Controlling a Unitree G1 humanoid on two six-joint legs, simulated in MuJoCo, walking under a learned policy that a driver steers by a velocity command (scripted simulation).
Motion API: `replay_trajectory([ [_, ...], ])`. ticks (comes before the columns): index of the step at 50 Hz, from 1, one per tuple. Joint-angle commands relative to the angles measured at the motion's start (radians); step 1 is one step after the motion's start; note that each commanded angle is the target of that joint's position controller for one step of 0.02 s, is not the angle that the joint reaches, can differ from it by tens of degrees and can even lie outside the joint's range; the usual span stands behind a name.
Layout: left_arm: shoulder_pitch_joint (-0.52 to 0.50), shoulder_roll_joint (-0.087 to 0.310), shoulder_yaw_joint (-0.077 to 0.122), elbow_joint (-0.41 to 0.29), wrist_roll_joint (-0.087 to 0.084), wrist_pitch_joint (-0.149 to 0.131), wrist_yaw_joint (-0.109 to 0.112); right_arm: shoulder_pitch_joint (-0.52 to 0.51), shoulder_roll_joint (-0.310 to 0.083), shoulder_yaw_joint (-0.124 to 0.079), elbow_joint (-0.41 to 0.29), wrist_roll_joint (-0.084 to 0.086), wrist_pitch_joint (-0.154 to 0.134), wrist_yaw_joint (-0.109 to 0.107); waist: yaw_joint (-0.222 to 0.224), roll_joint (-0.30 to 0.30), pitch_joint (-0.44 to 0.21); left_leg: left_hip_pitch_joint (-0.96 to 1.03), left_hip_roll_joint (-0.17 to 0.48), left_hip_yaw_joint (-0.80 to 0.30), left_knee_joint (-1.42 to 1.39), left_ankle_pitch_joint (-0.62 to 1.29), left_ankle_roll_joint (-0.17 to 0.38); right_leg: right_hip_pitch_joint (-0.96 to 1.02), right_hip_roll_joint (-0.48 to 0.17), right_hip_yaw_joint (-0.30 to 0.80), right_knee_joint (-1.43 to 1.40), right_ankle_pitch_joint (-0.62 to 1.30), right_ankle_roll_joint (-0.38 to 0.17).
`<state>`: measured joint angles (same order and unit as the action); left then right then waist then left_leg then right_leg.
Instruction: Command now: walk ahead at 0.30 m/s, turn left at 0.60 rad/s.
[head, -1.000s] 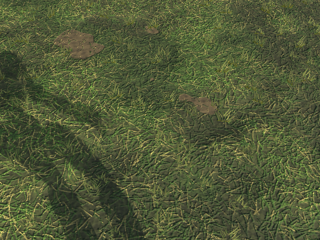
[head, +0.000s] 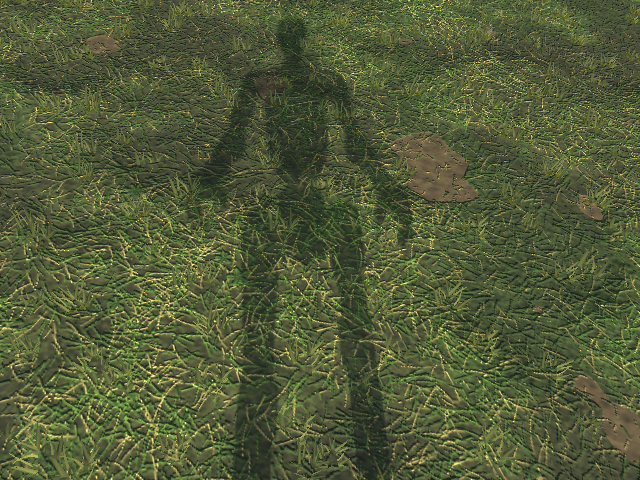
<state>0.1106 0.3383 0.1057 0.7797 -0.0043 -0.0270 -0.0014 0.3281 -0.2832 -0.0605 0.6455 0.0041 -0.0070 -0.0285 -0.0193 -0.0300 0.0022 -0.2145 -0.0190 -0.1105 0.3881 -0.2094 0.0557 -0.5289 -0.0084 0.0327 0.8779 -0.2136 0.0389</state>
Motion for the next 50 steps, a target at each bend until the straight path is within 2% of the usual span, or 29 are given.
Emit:
replay_trajectory([
  [1,-0.132,0.046,0.003,-0.09,-0.003,-0.044,-0.013,-0.003,-0.194,-0.057,-0.056,0.008,-0.023,-0.01,-0.024,0.191,-0.003,0.115,0.188,-0.263,-0.187,-0.189,0.152,-0.094,0.009,0.022,-0.175,0.05,0.014],
  [5,-0.134,0.037,-0.014,-0.085,-0.012,-0.062,-0.034,0.023,-0.191,-0.053,-0.034,0.012,-0.025,0.001,-0.049,0.194,0.004,0.066,0.203,-0.262,-0.165,-0.192,0.16,0.02,0.003,0.001,-0.301,0.043,0.011],
  [8,-0.128,0.055,-0.021,-0.086,-0.021,-0.073,-0.042,0.036,-0.188,-0.047,-0.018,0.01,-0.028,0.015,-0.06,0.188,0.024,0.06,0.232,-0.286,-0.151,-0.212,0.163,0.067,-0.012,-0.018,-0.337,0.019,-0.03],
  [10,-0.078,0.059,-0.024,-0.07,-0.021,-0.08,-0.044,0.025,-0.176,-0.04,-0.008,0.009,-0.027,0.021,-0.027,0.173,0.025,0.042,0.226,-0.264,-0.113,-0.179,0.147,0.153,-0.007,-0.041,-0.396,0.035,-0.068],
  [12,0.047,0.077,-0.018,-0.028,-0.017,-0.082,-0.039,0.018,-0.141,-0.026,-0.003,-0.002,-0.028,0.021,0.032,0.144,-0.013,-0.014,0.181,-0.203,0.001,-0.085,0.108,0.326,-0.001,-0.024,-0.417,0.016,-0.105],
  [13,0.16,0.125,-0.007,-0.005,-0.012,-0.086,-0.035,-0.004,-0.094,-0.009,-0.019,-0.012,-0.035,0.018,0.075,0.024,-0.068,-0.093,0.103,-0.092,0.244,-0.001,0.058,0.461,-0.113,0.14,-0.473,-0.021,-0.157],
  [14,0.251,0.255,0.027,0.015,-0.01,-0.078,-0.038,0.007,-0.082,-0.006,-0.071,-0.006,-0.058,0.012,0.072,-0.261,-0.107,-0.394,-0.036,0.061,0.539,-0.157,-0.026,0.676,-0.286,0.541,-0.587,-0.162,-0.322],
  [15,0.284,0.196,0.014,0.017,-0.021,-0.079,-0.047,-0.046,-0.149,-0.019,-0.08,0.007,-0.076,0.006,0.106,-0.225,-0.064,-0.586,-0.025,0.017,0.717,-0.342,-0.047,0.714,-0.35,0.738,-0.662,-0.32,-0.376],
  [16,0.252,0.142,-0.004,0.006,-0.019,-0.079,-0.044,-0.084,-0.173,-0.027,-0.079,0.024,-0.089,0.012,0.096,-0.138,0.004,-0.655,0.027,-0.009,0.781,-0.275,-0.035,0.687,-0.33,0.663,-0.656,-0.324,-0.35],
  [17,0.232,0.115,-0.011,-0.011,-0.008,-0.075,-0.04,-0.111,-0.151,-0.02,-0.073,0.017,-0.099,0.018,0.093,-0.084,0.012,-0.653,0.048,0.003,0.78,-0.203,-0.031,0.657,-0.279,0.569,-0.656,-0.257,-0.325],
  [18,0.216,0.1,-0.017,-0.018,-0.007,-0.067,-0.034,-0.139,-0.14,-0.019,-0.08,0.0,-0.108,0.024,0.085,-0.051,0.038,-0.654,0.066,0.013,0.732,-0.148,-0.037,0.619,-0.25,0.505,-0.661,-0.15,-0.313],
  [19,0.207,0.083,-0.025,-0.026,-0.006,-0.062,-0.026,-0.153,-0.132,-0.022,-0.083,-0.014,-0.112,0.028,0.071,-0.046,0.035,-0.609,0.083,0.015,0.673,-0.1,-0.045,0.578,-0.217,0.443,-0.666,-0.045,-0.296],
  [21,0.215,0.08,-0.026,-0.03,-0.013,-0.051,-0.012,-0.165,-0.099,-0.015,-0.092,-0.021,-0.114,0.035,0.057,-0.074,0.022,-0.536,0.072,0.046,0.561,-0.058,-0.075,0.521,-0.172,0.367,-0.681,0.095,-0.288],
  [24,0.225,0.111,-0.015,-0.027,-0.018,-0.041,0.011,-0.249,-0.051,0.004,-0.108,-0.015,-0.114,0.04,0.068,-0.065,0.031,-0.428,0.034,0.081,0.35,0.058,-0.111,0.417,-0.123,0.271,-0.678,0.229,-0.268],
  [26,0.255,0.121,-0.01,-0.018,-0.021,-0.033,0.019,-0.316,-0.04,0.01,-0.119,-0.006,-0.118,0.047,0.089,-0.074,0.036,-0.338,0.005,0.087,0.224,0.169,-0.12,0.358,-0.105,0.251,-0.665,0.241,-0.248],
  [28,0.294,0.122,-0.008,-0.01,-0.027,-0.027,0.023,-0.355,-0.057,0.005,-0.124,0.006,-0.121,0.052,0.1,-0.077,0.032,-0.27,-0.013,0.074,0.162,0.237,-0.12,0.344,-0.121,0.282,-0.65,0.22,-0.236],
  [31,0.298,0.124,-0.002,-0.011,-0.035,-0.021,0.027,-0.349,-0.097,-0.013,-0.123,0.014,-0.122,0.051,0.071,-0.091,0.029,-0.198,-0.003,0.035,0.101,0.212,-0.092,0.389,-0.155,0.35,-0.596,0.203,-0.203],
  [33,0.273,0.115,-0.001,-0.024,-0.03,-0.017,0.025,-0.24,-0.136,-0.035,-0.097,0.011,-0.126,0.041,0.0,-0.095,-0.02,-0.03,-0.004,0.054,0.054,0.175,-0.047,0.386,-0.129,0.342,-0.479,0.34,-0.17],
  [34,0.262,0.086,-0.01,-0.038,-0.02,-0.018,0.02,-0.124,-0.169,-0.052,-0.077,0.002,-0.127,0.033,-0.06,-0.074,-0.114,0.16,0.049,0.024,0.055,0.158,-0.006,0.335,-0.073,0.305,-0.309,0.36,-0.14],
  [35,0.271,0.018,-0.033,-0.069,0.01,-0.019,0.018,0.048,-0.231,-0.067,-0.062,-0.01,-0.119,0.021,-0.118,0.056,-0.288,0.429,0.238,-0.169,0.082,0.045,0.058,0.201,0.001,0.223,-0.014,0.134,-0.109],
  [36,0.417,-0.049,-0.054,-0.098,-0.027,-0.03,0.017,0.07,-0.275,-0.071,-0.031,-0.022,-0.106,0.034,-0.028,0.406,-0.371,0.625,0.447,-0.652,-0.048,-0.186,0.203,-0.122,0.105,0.135,0.281,-0.392,-0.065],
  [37,0.393,0.061,-0.035,-0.068,-0.046,-0.029,0.019,0.037,-0.173,-0.052,-0.042,-0.009,-0.105,0.037,-0.047,0.282,-0.265,0.537,0.428,-0.681,-0.09,-0.321,0.186,-0.218,0.019,0.157,0.397,-0.343,-0.058],
  [38,0.288,0.102,-0.022,-0.079,-0.042,-0.025,0.017,-0.011,-0.117,-0.037,-0.042,-0.004,-0.102,0.033,-0.063,0.171,-0.133,0.415,0.38,-0.487,-0.097,-0.248,0.149,-0.235,-0.016,0.13,0.405,-0.244,-0.055],
  [39,0.236,0.092,-0.022,-0.087,-0.03,-0.021,0.017,-0.054,-0.104,-0.03,-0.035,-0.009,-0.099,0.035,-0.043,0.095,-0.064,0.298,0.336,-0.352,-0.111,-0.089,0.132,-0.203,-0.051,0.107,0.383,-0.176,-0.049],
  [40,0.202,0.082,-0.019,-0.1,-0.02,-0.021,0.013,-0.083,-0.087,-0.026,-0.023,-0.015,-0.097,0.037,-0.025,0.093,-0.021,0.219,0.3,-0.269,-0.135,0.008,0.128,-0.185,-0.073,0.104,0.341,-0.137,-0.047],
  [41,0.201,0.067,-0.018,-0.107,-0.024,-0.015,0.006,-0.102,-0.077,-0.022,-0.015,-0.022,-0.1,0.036,-0.002,0.123,-0.005,0.162,0.277,-0.197,-0.161,0.066,0.123,-0.149,-0.095,0.1,0.318,-0.114,-0.046],
  [44,0.168,0.017,-0.029,-0.134,-0.024,0.005,-0.002,-0.115,-0.088,-0.031,0.015,-0.007,-0.115,0.037,0.015,0.128,0.028,0.093,0.275,-0.079,-0.229,0.142,0.146,-0.15,-0.115,0.073,0.245,-0.077,-0.032],
  [46,0.122,0.008,-0.036,-0.158,-0.015,0.006,-0.008,-0.113,-0.12,-0.041,0.035,-0.006,-0.118,0.034,0.012,0.104,0.043,0.096,0.286,-0.021,-0.253,0.193,0.158,-0.181,-0.123,0.07,0.158,-0.006,-0.018],
  [50,0.02,0.001,-0.047,-0.182,-0.017,-0.009,-0.033,-0.108,-0.158,-0.049,0.062,-0.003,-0.108,0.029,-0.022,0.076,0.055,0.113,0.251,0.136,-0.254,0.267,0.123,-0.126,-0.106,0.02,-0.075,0.213,-0.03],
])
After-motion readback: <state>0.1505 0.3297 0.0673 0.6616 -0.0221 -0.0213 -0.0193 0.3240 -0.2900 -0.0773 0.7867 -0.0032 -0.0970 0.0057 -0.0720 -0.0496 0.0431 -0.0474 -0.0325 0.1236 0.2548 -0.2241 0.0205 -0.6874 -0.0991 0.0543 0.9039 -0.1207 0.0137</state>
